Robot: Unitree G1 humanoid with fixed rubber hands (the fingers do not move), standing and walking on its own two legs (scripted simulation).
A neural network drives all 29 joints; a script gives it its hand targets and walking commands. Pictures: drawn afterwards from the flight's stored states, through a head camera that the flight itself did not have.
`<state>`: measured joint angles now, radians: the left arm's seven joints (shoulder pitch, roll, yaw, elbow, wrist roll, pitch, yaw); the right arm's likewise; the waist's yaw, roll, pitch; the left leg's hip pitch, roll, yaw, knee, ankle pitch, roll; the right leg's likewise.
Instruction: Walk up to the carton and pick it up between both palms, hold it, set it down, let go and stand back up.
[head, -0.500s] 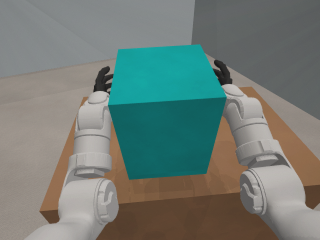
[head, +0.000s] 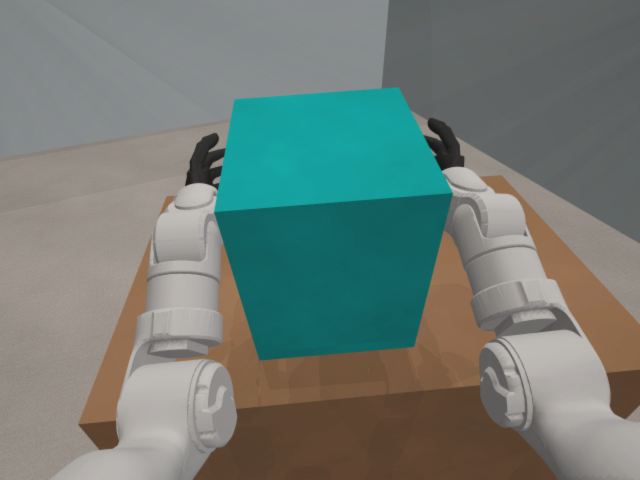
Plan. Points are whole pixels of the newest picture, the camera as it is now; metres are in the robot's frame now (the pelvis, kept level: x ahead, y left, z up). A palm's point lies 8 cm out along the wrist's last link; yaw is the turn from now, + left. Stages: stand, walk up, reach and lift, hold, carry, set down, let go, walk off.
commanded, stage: hold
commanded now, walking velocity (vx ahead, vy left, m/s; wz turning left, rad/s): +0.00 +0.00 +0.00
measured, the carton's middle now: (327, 227) +0.37 +0.00 +0.18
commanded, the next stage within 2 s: none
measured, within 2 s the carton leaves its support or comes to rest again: neither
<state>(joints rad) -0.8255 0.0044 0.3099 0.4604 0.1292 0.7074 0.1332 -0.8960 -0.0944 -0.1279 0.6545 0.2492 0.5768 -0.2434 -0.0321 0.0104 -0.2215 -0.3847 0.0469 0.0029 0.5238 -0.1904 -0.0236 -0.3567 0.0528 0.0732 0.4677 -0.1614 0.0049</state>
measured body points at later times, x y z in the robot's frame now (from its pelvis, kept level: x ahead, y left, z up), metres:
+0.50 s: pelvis +0.00 +0.00 +0.00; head -0.06 +0.01 +0.45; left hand +0.40 +0.15 +0.23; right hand +0.40 -0.14 +0.23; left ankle +0.05 +0.13 -0.73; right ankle +0.05 -0.12 -0.73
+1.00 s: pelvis +0.00 +0.00 +0.00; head -0.06 +0.01 +0.45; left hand +0.40 +0.15 +0.23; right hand +0.40 -0.14 +0.23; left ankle +0.05 +0.13 -0.73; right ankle +0.05 -0.12 -0.73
